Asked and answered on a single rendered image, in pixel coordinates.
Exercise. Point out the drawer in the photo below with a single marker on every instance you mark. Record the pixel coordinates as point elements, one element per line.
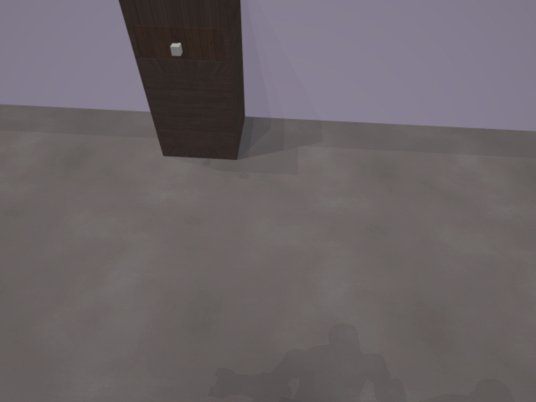
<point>197,43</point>

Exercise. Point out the handle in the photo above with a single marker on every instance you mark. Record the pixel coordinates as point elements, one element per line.
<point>176,49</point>

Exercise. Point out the cabinet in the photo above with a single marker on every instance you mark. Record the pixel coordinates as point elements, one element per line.
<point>197,106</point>

